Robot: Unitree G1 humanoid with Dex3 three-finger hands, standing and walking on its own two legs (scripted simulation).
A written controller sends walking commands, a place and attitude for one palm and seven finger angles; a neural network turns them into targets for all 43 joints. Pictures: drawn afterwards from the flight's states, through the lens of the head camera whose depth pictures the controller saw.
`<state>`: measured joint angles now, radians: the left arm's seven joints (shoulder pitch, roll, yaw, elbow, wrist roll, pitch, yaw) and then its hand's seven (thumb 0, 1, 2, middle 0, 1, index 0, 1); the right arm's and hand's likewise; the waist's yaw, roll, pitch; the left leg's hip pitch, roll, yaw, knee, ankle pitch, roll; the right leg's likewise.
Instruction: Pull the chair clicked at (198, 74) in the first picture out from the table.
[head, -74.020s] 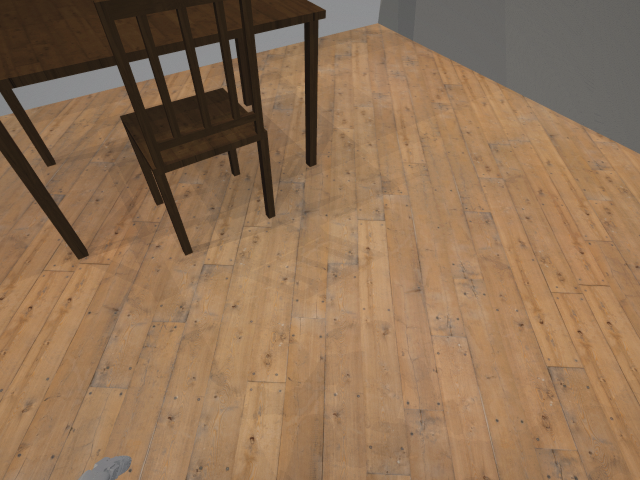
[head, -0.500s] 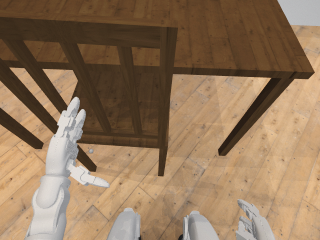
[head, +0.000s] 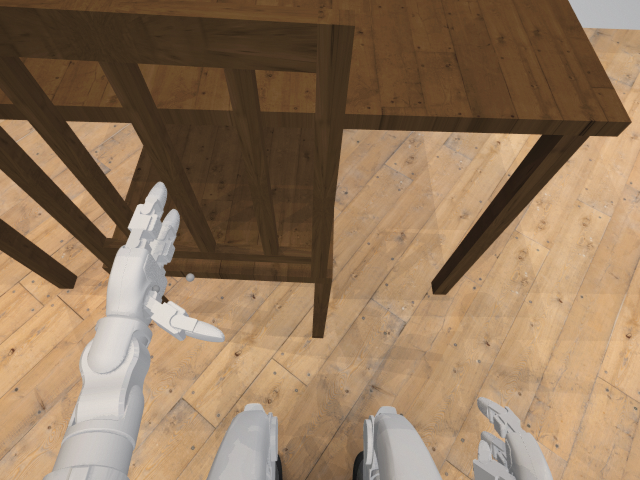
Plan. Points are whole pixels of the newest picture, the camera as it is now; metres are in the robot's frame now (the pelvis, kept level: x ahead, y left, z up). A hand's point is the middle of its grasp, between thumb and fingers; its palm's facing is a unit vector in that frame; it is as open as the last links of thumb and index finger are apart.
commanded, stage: push the fingers through the gap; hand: left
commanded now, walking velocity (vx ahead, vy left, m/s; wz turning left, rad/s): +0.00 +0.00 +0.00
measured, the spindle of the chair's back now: (176, 182) +0.46 +0.19 +0.05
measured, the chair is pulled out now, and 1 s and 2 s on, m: -0.08 -0.08 -0.08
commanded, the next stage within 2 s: hook a spindle and tug to test in 1.14 s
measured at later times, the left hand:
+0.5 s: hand (195, 239) +0.40 +0.16 +0.03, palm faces -0.03 -1.00 -0.04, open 17.0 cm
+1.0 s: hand (201, 217) +0.43 +0.16 +0.02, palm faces -0.04 -1.00 -0.04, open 16.9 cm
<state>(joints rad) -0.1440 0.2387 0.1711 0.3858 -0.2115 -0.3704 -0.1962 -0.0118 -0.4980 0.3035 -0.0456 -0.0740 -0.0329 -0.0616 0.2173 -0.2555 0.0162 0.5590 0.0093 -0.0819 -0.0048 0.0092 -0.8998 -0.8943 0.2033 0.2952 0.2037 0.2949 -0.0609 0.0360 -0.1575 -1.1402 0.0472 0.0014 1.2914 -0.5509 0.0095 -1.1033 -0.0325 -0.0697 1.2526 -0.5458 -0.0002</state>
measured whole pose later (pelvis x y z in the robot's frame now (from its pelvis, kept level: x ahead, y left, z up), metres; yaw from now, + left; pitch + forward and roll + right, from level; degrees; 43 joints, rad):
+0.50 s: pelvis +0.00 +0.00 +0.00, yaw +0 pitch +23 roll -2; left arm -0.38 0.26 0.20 0.62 -0.16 -0.45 -0.16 -0.01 -0.50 0.30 -0.06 -0.08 -0.05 -0.07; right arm 0.25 -0.26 0.02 0.62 0.00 -0.06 0.00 0.01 -0.90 -0.89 0.20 0.30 0.20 0.29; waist -0.08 0.03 -0.16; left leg -1.16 0.05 0.00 1.29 -0.54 0.01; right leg -1.12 -0.03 -0.07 1.25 -0.54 0.00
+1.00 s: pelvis +0.00 +0.00 +0.00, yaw -1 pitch +25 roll -2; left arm -0.51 0.30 0.26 0.78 -0.14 -0.48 -0.18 -0.01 -0.50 0.30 -0.06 -0.08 -0.06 -0.08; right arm 0.27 -0.26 0.02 0.62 -0.01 -0.01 0.02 0.01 -0.90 -0.89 0.20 0.30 0.20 0.29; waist -0.11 0.03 -0.15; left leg -1.17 0.05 0.01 1.28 -0.54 0.01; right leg -1.14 -0.03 -0.06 1.24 -0.53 0.00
